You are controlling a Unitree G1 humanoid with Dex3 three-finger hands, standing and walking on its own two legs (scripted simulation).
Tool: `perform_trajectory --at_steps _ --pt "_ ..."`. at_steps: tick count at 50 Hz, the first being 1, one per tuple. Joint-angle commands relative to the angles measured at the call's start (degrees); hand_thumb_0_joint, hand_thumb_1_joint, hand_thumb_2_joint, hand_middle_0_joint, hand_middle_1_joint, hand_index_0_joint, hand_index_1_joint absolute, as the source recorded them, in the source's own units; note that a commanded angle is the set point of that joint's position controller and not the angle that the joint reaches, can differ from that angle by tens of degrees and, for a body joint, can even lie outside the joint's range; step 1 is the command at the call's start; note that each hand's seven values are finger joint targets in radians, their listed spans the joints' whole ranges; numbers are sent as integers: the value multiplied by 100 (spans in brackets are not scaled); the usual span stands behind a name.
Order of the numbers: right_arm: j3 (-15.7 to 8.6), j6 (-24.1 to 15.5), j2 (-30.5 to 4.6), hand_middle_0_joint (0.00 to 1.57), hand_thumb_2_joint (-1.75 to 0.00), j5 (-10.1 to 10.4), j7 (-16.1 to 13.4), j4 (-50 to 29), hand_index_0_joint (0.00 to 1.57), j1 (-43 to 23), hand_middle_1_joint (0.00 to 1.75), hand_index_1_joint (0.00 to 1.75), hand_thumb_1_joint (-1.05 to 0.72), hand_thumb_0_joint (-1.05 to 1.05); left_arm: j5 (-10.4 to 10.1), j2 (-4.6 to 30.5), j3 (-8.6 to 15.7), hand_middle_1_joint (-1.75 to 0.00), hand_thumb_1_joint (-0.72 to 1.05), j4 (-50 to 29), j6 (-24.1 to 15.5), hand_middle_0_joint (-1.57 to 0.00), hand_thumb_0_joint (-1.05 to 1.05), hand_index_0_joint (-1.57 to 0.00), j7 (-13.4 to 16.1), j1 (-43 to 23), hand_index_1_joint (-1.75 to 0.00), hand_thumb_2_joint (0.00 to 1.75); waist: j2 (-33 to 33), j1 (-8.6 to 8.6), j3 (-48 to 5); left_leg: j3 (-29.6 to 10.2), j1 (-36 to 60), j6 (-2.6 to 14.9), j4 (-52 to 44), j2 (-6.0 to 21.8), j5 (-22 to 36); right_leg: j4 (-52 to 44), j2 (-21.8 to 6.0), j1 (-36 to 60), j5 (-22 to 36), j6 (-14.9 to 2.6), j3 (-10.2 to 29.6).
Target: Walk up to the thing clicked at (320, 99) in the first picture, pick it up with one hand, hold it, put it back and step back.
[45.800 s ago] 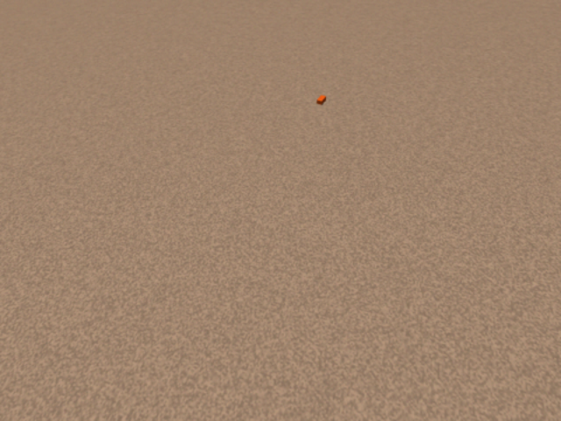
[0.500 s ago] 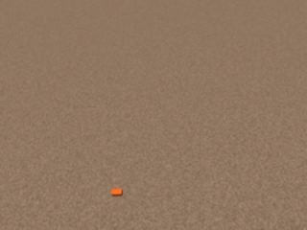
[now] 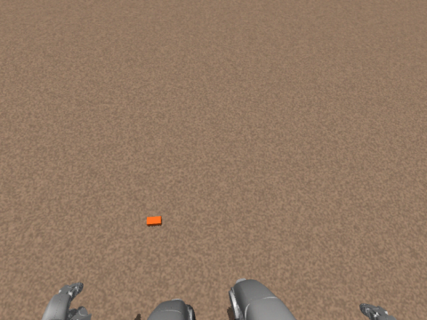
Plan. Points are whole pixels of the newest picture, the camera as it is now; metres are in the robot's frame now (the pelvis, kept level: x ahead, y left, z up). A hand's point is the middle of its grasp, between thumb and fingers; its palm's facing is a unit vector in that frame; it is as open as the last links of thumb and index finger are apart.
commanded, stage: step back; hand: left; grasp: from above
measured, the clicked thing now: (154, 220) +0.50 +0.23 -0.75
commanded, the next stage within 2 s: none
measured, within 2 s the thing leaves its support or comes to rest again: neither
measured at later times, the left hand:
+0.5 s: hand out of the picture +0.03 +0.26 -0.15, palm faces +0.01 -0.93 -0.37, open 7.4 cm
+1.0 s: hand out of the picture -0.19 +0.24 -0.16, palm faces -0.07 -0.92 -0.39, open 7.4 cm
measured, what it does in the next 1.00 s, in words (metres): walks backwards: right foot, then left foot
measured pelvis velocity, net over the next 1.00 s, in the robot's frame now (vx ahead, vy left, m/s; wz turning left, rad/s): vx -0.27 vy -0.03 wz -0.07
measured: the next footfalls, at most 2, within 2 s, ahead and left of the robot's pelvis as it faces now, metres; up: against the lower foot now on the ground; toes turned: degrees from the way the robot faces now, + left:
right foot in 0.20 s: -0.01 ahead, -0.14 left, +0.00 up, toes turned +1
left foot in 0.50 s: -0.10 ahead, +0.10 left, +0.00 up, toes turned -1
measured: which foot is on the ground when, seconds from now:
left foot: down 0.00-0.22, up 0.24-0.48, down 0.50-0.98, up 1.00-1.00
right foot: up 0.00-0.18, down 0.20-0.52, up 0.54-0.94, down 0.96-1.00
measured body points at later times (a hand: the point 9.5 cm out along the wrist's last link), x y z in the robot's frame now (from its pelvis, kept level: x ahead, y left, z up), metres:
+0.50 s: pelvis -0.11 +0.00 -0.01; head -0.05 +0.01 +0.43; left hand +0.03 +0.31 -0.12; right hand -0.02 -0.32 -0.12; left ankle -0.14 +0.10 -0.73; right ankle -0.05 -0.14 -0.73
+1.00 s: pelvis -0.27 -0.03 -0.02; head -0.22 -0.03 +0.43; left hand -0.18 +0.29 -0.14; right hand -0.16 -0.36 -0.12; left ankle -0.14 +0.10 -0.73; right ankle -0.31 -0.16 -0.74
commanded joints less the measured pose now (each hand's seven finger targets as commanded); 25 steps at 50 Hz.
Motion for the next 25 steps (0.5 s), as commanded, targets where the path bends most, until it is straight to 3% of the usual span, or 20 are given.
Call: perform_trajectory --at_steps 1,3,6,8,9,10,11,12,14,16,18,21,22,23,24,25 --pt "-421 -110 -1574 20 -90 24 -119 -484 20 354 30 30 -90 0 43 933 291 -30 90 -626 -123 -20 0 -20 37 107 -30 90 925 -148 -1596 -1617 2063 897 -388 1577 4108 -907 -301 -408 -38 70 -48" --pt "-407 -95 -1625 20 -90 22 -96 -589 20 240 30 30 -90 0 57 900 313 -30 90 -632 -143 -20 0 -20 14 250 -30 90 919 -88 -1695 -1584 1806 989 -326 1643 3864 -1391 -437 1 0 24 -258" --pt "-408 -61 -1701 20 -90 28 -50 -669 20 54 30 30 -90 0 82 877 348 -30 90 -551 -166 -20 0 -20 -34 472 -30 90 976 25 -1686 -1491 1084 835 -339 1536 2776 -2330 -487 708 390 -118 -571" --pt "-375 -22 -1723 20 -90 66 -17 -708 20 -190 30 30 -90 0 110 819 369 -30 90 -378 -204 -20 0 -20 -53 926 -30 90 893 289 -1641 -1384 370 598 -147 1413 2082 -3564 -519 1560 1372 -259 -731" --pt "-338 -9 -1598 20 -90 110 9 -729 20 -232 30 30 -90 0 164 1000 411 -30 90 -364 -246 -20 0 -20 -50 996 -30 90 532 313 -1610 -1231 -241 319 27 1159 1401 -3544 -782 1845 1889 -402 -233" --pt "-276 -11 -1427 20 -90 137 22 -791 20 -189 30 30 -90 0 203 1334 502 -30 90 -451 -272 -20 0 -20 -56 983 -30 90 -334 266 -1527 -875 -944 -25 733 529 370 -3887 -1562 2014 2190 -797 938" --pt "-260 17 -1232 20 -90 158 -6 -767 20 -334 30 30 -90 0 122 1741 577 -30 90 -560 -255 -20 0 -20 -82 622 -30 90 -1316 367 -1220 -306 -959 -310 1969 -457 -1346 -4444 -2646 1189 2637 -1751 2024" --pt "-312 52 -1375 20 -90 106 -23 -686 20 -257 30 30 -90 0 178 1735 567 -30 90 -791 -304 -20 0 -20 -73 358 -30 90 -1075 346 -975 -834 -789 -370 3052 -427 -1998 -4468 -2937 595 2944 -1973 2377" --pt "-289 56 -1360 20 -90 171 9 -515 20 165 30 30 -90 0 75 1288 461 -30 90 -896 -295 -20 0 -20 -10 -54 -30 90 -312 92 -932 -1171 -801 -376 3578 -573 -1405 -4153 -2216 662 3407 -1590 1118" --pt "-248 9 -1360 20 -90 183 -10 -451 20 392 30 30 -90 0 138 1185 453 -30 90 -991 -262 -20 0 -20 11 -250 -30 90 -583 39 -1025 -974 -810 -442 3499 -614 -1228 -3927 -1915 824 3510 -1346 530" --pt "-225 -5 -1353 20 -90 171 -6 -461 20 440 30 30 -90 0 179 1084 412 -30 90 -1051 -226 -20 0 -20 10 -74 -30 90 -589 183 -1154 -739 -913 -488 2807 -568 -1348 -3791 -1798 1367 3503 -1301 346" --pt "-211 -51 -1297 20 -90 111 0 -633 20 286 30 30 -90 0 195 1150 422 -30 90 -1047 -197 -20 0 -20 30 342 -30 90 -845 399 -1495 -533 -935 -457 1224 -203 -1441 -3464 -2028 2322 4012 -1309 545" --pt "-209 -85 -1260 20 -90 93 3 -601 20 486 30 30 -90 0 155 1190 427 -30 90 -1085 -181 -20 0 -20 29 252 -30 90 -926 286 -1643 -499 -741 -386 484 -35 -1194 -3235 -2058 2476 4139 -1240 557" --pt "-238 -120 -1235 20 -90 57 13 -505 20 591 30 30 -90 0 98 1222 391 -30 90 -1077 -136 -20 0 -20 0 234 -30 90 -751 211 -1706 -277 -299 -339 -332 -111 -547 -2910 -1872 2315 4094 -1104 326" --pt "-272 -156 -1229 20 -90 21 24 -457 20 740 30 30 -90 0 61 1253 369 -30 90 -1111 -91 -20 0 -20 -28 225 -30 90 -520 103 -1710 -232 261 -322 -1122 -99 567 -2602 -1681 1908 3837 -860 133" --pt "-367 -191 -1514 20 -90 -84 19 -546 20 631 30 30 -90 0 48 1016 297 -30 90 -1166 -49 -20 0 -20 -43 376 -30 90 52 194 -1666 -1276 855 -102 -1210 557 1172 -2222 -1307 882 2761 -493 -8"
